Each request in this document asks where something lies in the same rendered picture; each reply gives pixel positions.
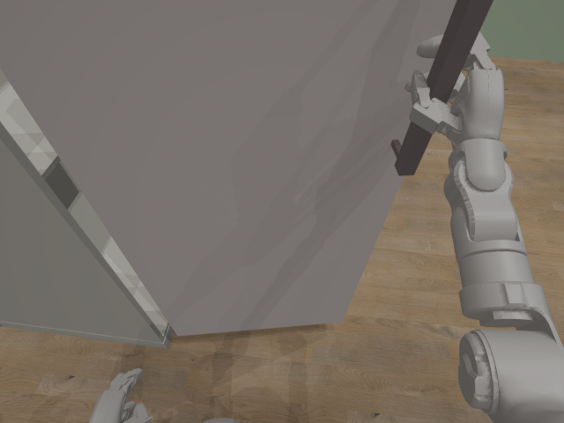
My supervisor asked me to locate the robot left hand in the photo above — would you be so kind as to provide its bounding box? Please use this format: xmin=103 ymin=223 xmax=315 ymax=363
xmin=88 ymin=368 xmax=152 ymax=423

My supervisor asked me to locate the robot right hand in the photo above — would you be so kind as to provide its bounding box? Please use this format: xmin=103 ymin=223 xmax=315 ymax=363
xmin=405 ymin=32 xmax=505 ymax=150

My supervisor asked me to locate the right robot upper arm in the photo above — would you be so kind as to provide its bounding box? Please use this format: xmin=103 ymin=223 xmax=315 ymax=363
xmin=458 ymin=330 xmax=564 ymax=423

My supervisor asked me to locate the robot right forearm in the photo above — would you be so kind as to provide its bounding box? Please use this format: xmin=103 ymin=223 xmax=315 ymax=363
xmin=443 ymin=138 xmax=564 ymax=355

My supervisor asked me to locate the fridge door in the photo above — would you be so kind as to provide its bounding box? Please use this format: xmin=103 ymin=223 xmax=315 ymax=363
xmin=0 ymin=0 xmax=456 ymax=336

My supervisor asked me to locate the handle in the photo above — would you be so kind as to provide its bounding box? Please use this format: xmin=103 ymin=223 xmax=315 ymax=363
xmin=391 ymin=0 xmax=493 ymax=176

